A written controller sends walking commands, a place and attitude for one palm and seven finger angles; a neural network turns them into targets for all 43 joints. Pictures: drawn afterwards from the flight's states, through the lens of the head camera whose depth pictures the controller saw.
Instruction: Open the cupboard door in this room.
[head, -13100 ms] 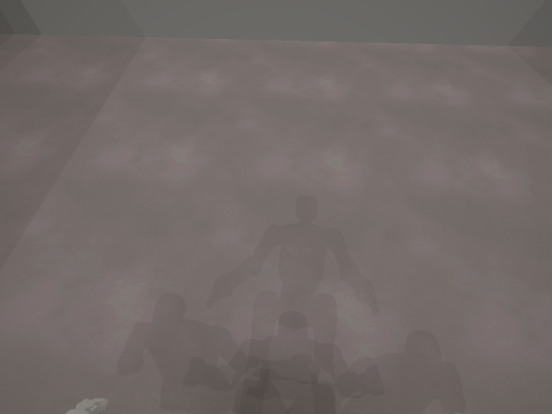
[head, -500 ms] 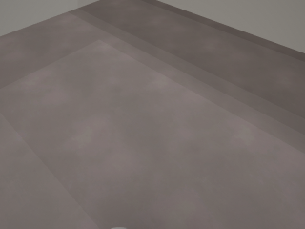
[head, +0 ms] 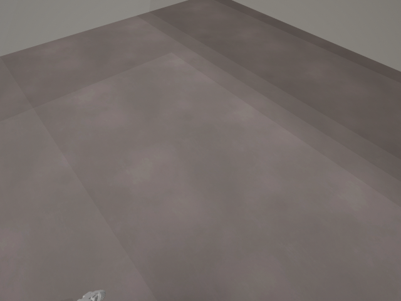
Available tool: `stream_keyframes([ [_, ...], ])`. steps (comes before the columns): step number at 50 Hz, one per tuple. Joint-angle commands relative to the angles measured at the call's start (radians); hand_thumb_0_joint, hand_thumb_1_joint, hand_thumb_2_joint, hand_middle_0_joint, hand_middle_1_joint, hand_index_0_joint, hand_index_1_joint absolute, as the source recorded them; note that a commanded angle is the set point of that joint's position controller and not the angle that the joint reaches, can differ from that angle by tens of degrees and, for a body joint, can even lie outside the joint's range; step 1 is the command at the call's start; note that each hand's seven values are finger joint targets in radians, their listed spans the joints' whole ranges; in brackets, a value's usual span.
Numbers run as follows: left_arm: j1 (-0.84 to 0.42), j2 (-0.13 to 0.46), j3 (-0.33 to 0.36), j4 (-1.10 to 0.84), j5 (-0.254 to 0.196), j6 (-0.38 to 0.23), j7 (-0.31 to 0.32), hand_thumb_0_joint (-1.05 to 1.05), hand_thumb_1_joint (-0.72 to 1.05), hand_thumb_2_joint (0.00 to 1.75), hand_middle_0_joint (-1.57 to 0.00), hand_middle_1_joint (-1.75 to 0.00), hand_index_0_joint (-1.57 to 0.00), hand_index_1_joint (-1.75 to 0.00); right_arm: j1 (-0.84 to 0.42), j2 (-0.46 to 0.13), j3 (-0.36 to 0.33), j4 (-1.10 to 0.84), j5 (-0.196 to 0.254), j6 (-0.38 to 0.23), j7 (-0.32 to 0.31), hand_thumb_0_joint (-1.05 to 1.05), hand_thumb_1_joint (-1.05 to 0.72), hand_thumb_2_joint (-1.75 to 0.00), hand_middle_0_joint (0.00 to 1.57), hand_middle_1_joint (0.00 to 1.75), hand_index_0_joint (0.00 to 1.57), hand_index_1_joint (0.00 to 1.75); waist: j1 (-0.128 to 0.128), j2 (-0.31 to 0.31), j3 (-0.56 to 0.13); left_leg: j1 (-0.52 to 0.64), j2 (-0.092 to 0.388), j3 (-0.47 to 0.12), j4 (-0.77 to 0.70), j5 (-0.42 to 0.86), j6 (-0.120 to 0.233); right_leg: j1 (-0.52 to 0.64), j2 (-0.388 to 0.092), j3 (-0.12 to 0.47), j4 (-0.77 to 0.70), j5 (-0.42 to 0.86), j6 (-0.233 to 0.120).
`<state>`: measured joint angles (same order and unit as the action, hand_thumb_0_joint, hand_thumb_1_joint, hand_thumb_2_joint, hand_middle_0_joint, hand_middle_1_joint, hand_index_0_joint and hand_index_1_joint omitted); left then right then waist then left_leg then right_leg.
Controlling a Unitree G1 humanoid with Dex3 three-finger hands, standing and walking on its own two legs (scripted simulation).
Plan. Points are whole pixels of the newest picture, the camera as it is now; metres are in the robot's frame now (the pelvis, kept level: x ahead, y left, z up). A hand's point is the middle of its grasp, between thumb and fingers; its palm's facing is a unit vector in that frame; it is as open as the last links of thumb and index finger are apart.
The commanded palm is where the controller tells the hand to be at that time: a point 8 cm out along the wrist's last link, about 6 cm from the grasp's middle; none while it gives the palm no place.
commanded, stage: turn or walk to find it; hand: left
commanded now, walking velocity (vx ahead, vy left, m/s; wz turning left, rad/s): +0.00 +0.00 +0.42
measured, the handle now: out of the picture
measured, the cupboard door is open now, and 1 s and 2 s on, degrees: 0 0 0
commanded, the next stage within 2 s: none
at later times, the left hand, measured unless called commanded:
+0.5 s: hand out of the picture -0.05 +0.19 -0.18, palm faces +0.29 -0.93 -0.24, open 7.3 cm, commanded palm none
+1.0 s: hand out of the picture -0.04 +0.19 -0.15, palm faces +0.44 -0.85 -0.29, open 7.3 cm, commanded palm none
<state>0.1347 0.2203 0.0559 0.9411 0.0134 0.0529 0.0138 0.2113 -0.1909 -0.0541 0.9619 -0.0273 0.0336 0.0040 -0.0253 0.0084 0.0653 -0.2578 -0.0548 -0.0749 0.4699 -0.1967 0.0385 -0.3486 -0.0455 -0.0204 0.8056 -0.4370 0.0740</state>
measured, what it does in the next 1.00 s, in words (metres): steps on the spot, turning left: right foot, then left foot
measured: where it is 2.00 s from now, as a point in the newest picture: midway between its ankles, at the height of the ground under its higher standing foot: outside the picture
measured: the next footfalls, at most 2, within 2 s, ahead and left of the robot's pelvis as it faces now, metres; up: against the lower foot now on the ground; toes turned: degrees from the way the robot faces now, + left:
right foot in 0.08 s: +0.03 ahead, -0.14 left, +0.00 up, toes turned +0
left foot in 0.52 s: -0.05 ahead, +0.12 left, +0.00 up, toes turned +20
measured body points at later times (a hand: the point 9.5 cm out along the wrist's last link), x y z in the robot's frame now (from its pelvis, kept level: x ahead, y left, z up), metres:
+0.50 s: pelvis -0.03 -0.01 -0.01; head +0.00 +0.00 +0.44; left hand -0.06 +0.24 -0.16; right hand +0.09 -0.25 -0.15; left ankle -0.09 +0.11 -0.73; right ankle -0.01 -0.14 -0.74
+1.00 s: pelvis -0.05 -0.03 -0.01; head -0.01 -0.05 +0.44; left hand -0.07 +0.24 -0.13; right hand +0.12 -0.23 -0.17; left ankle -0.10 +0.10 -0.72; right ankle +0.01 -0.12 -0.74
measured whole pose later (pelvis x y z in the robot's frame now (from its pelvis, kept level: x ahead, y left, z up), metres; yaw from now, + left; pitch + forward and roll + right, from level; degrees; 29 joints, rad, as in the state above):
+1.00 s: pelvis -0.05 -0.03 -0.01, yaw +27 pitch -1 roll +1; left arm 0.16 0.19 0.04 0.91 0.02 0.01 0.01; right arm 0.20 -0.23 -0.08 0.96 -0.02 0.06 0.01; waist -0.02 0.05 0.08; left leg -0.36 -0.04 -0.09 0.78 -0.43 -0.01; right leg -0.27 -0.05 -0.10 0.60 -0.30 -0.01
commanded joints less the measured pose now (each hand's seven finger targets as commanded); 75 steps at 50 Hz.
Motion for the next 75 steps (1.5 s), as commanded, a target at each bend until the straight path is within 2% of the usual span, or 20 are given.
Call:
stream_keyframes([
  [1,0.086,0.080,0.017,-0.062,-0.009,-0.036,0.012,0.00,0.90,0.90,-0.20,-0.30,-0.20,-0.30,0.002,-0.200,-0.054,-0.067,0.002,-0.010,-0.015,0.00,-0.90,-0.90,0.20,0.30,0.20,0.30,0.033,0.127,-0.110,0.000,0.226,-0.304,-0.085,0.247,0.107,0.127,0.023,-0.013,-0.246,0.113,-0.019],
  [3,0.139,0.137,0.029,-0.052,0.000,-0.051,0.020,0.00,0.90,0.90,-0.20,-0.30,-0.20,-0.30,0.007,-0.148,-0.049,-0.076,0.016,-0.011,-0.008,0.00,-0.90,-0.90,0.20,0.30,0.20,0.30,0.057,-0.011,-0.132,-0.179,0.126,-0.218,0.049,0.044,0.019,0.340,-0.103,0.087,-0.481,0.194,-0.054],
  [4,0.142,0.213,0.043,-0.058,0.013,-0.058,0.025,0.00,0.90,0.90,-0.20,-0.30,-0.20,-0.30,0.020,-0.090,-0.039,-0.096,0.020,-0.013,-0.003,0.00,-0.90,-0.90,0.20,0.30,0.20,0.30,0.059,-0.249,-0.119,-0.336,-0.012,-0.040,0.245,-0.221,-0.051,0.391,-0.337,0.326,-0.539,0.200,-0.155],
  [5,0.121,0.226,0.048,-0.080,0.007,-0.053,0.025,0.00,0.90,0.90,-0.20,-0.30,-0.20,-0.30,-0.012,-0.127,-0.052,-0.106,0.008,0.000,-0.007,0.00,-0.90,-0.90,0.20,0.30,0.20,0.30,0.071,-0.247,-0.089,-0.316,-0.007,-0.016,0.456,-0.367,-0.062,0.242,-0.444,0.364,-0.568,0.230,-0.238],
  [9,-0.008,0.123,0.024,-0.104,0.003,-0.063,0.021,0.00,0.90,0.90,-0.20,-0.30,-0.20,-0.30,0.051,-0.117,-0.054,-0.036,0.001,0.024,0.010,0.00,-0.90,-0.90,0.20,0.30,0.20,0.30,-0.007,-0.138,-0.007,-0.295,0.058,0.001,0.743,-0.187,-0.080,0.120,-0.263,0.101,-0.521,0.311,-0.190],
  [20,0.157,0.192,0.046,-0.024,0.019,-0.058,0.016,0.00,0.90,0.90,-0.20,-0.30,-0.20,-0.30,-0.078,-0.091,-0.022,-0.052,0.018,0.006,0.007,0.00,-0.90,-0.90,0.20,0.30,0.20,0.30,0.083,-0.221,-0.068,-0.173,0.079,0.120,0.328,-0.298,-0.099,0.287,-0.308,0.017,-0.413,0.615,-0.223],
  [24,0.122,0.194,0.050,-0.018,0.006,-0.046,0.015,0.00,0.90,0.90,-0.20,-0.30,-0.20,-0.30,0.019,-0.111,-0.020,-0.027,0.018,-0.015,0.002,0.00,-0.90,-0.90,0.20,0.30,0.20,0.30,0.020,-0.176,-0.133,0.064,0.072,0.157,-0.042,-0.037,-0.077,0.217,-0.275,-0.075,-0.251,0.598,-0.133],
  [25,0.130,0.160,0.042,-0.025,-0.002,-0.038,0.011,0.00,0.90,0.90,-0.20,-0.30,-0.20,-0.30,0.039,-0.165,-0.031,-0.025,0.016,-0.025,0.004,0.00,-0.90,-0.90,0.20,0.30,0.20,0.30,0.006,-0.018,-0.156,0.218,0.156,0.053,-0.122,0.116,-0.048,0.075,-0.217,-0.124,-0.115,0.429,-0.076],
  [26,0.133,0.092,0.027,-0.061,-0.004,-0.032,0.005,0.00,0.90,0.90,-0.20,-0.30,-0.20,-0.30,0.066,-0.265,-0.054,-0.032,0.007,-0.028,0.001,0.00,-0.90,-0.90,0.20,0.30,0.20,0.30,-0.010,0.270,-0.140,0.321,0.408,-0.243,-0.122,0.458,0.061,-0.189,-0.098,-0.163,0.065,-0.072,-0.006],
  [27,0.050,0.091,0.013,-0.082,0.005,-0.021,0.011,0.00,0.90,0.90,-0.20,-0.30,-0.20,-0.30,0.115,-0.287,-0.059,-0.013,0.007,-0.020,-0.006,0.00,-0.90,-0.90,0.20,0.30,0.20,0.30,-0.053,0.257,-0.136,0.224,0.466,-0.267,-0.137,0.485,0.146,-0.174,-0.079,-0.082,0.190,-0.211,-0.008],
  [33,0.056,0.098,0.019,-0.032,-0.001,-0.022,-0.003,0.00,0.90,0.90,-0.20,-0.30,-0.20,-0.30,-0.027,-0.209,-0.034,-0.046,0.007,-0.031,-0.027,0.00,-0.90,-0.90,0.20,0.30,0.20,0.30,0.013,0.144,-0.086,0.181,0.294,-0.105,-0.102,0.523,0.117,-0.179,-0.059,-0.015,0.265,-0.002,0.006],
  [45,0.133,0.097,0.018,-0.047,-0.006,-0.044,0.007,0.00,0.90,0.90,-0.20,-0.30,-0.20,-0.30,-0.053,-0.205,-0.051,-0.078,0.007,-0.010,-0.013,0.00,-0.90,-0.90,0.20,0.30,0.20,0.30,0.055,0.130,-0.096,-0.022,0.222,-0.211,-0.007,0.307,0.076,0.181,0.005,-0.045,-0.317,0.196,-0.012],
  [46,0.175,0.134,0.024,-0.041,0.000,-0.055,0.011,0.00,0.90,0.90,-0.20,-0.30,-0.20,-0.30,-0.047,-0.170,-0.048,-0.083,0.014,-0.012,-0.009,0.00,-0.90,-0.90,0.20,0.30,0.20,0.30,0.072,0.025,-0.115,-0.113,0.163,-0.168,0.078,0.151,0.027,0.298,-0.068,0.016,-0.434,0.264,-0.026],
  [48,0.173,0.248,0.046,-0.063,0.009,-0.062,0.017,0.00,0.90,0.90,-0.20,-0.30,-0.20,-0.30,-0.045,-0.128,-0.047,-0.114,0.013,0.000,-0.007,0.00,-0.90,-0.90,0.20,0.30,0.20,0.30,0.082,-0.298,-0.096,-0.285,0.007,-0.006,0.488,-0.401,-0.060,0.244,-0.443,0.352,-0.546,0.334,-0.218],
  [53,0.015,0.130,0.024,-0.105,0.007,-0.065,0.019,0.00,0.90,0.90,-0.20,-0.30,-0.20,-0.30,0.026,-0.120,-0.049,-0.037,0.003,0.025,0.013,0.00,-0.90,-0.90,0.20,0.30,0.20,0.30,0.003,-0.158,-0.022,-0.266,0.073,0.013,0.765,-0.173,-0.081,0.113,-0.269,0.066,-0.526,0.279,-0.180],
  [63,0.155,0.188,0.042,-0.030,0.019,-0.058,0.017,0.00,0.90,0.90,-0.20,-0.30,-0.20,-0.30,-0.072,-0.090,-0.021,-0.043,0.016,0.011,0.011,0.00,-0.90,-0.90,0.20,0.30,0.20,0.30,0.082,-0.201,-0.072,-0.174,0.087,0.123,0.376,-0.280,-0.097,0.262,-0.318,-0.012,-0.453,0.516,-0.219],
  [68,0.124,0.192,0.047,-0.013,0.007,-0.045,0.014,0.00,0.90,0.90,-0.20,-0.30,-0.20,-0.30,0.022,-0.104,-0.017,-0.023,0.018,-0.013,0.004,0.00,-0.90,-0.90,0.20,0.30,0.20,0.30,0.022,-0.156,-0.126,0.067,0.084,0.164,-0.011,-0.066,-0.071,0.186,-0.299,-0.096,-0.287,0.504,-0.140],
  [70,0.108,0.090,0.025,-0.057,-0.004,-0.032,0.003,0.00,0.90,0.90,-0.20,-0.30,-0.20,-0.30,0.073,-0.250,-0.049,-0.027,0.008,-0.026,0.002,0.00,-0.90,-0.90,0.20,0.30,0.20,0.30,-0.014,0.287,-0.108,0.261,0.398,-0.244,-0.165,0.291,0.046,-0.192,-0.105,-0.176,0.048,-0.078,-0.011],
  [71,0.040,0.086,0.014,-0.081,0.005,-0.018,0.008,0.00,0.90,0.90,-0.20,-0.30,-0.20,-0.30,0.106,-0.281,-0.055,-0.015,0.006,-0.019,-0.007,0.00,-0.90,-0.90,0.20,0.30,0.20,0.30,-0.048,0.273,-0.095,0.170,0.465,-0.284,-0.187,0.337,0.129,-0.192,-0.087,-0.089,0.174,-0.187,-0.009],
  [75,0.055,0.097,0.026,-0.025,0.003,-0.017,-0.005,0.00,0.90,0.90,-0.20,-0.30,-0.20,-0.30,-0.033,-0.198,-0.027,-0.039,0.006,-0.029,-0.027,0.00,-0.90,-0.90,0.20,0.30,0.20,0.30,0.023,0.160,-0.049,0.116,0.315,-0.134,-0.152,0.360,0.110,-0.195,-0.073,-0.012,0.307,0.011,-0.004],
])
